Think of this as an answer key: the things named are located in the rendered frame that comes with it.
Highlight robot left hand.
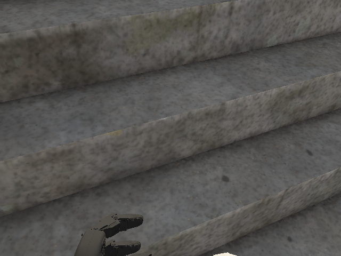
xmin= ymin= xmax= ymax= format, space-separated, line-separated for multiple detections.
xmin=74 ymin=213 xmax=152 ymax=256

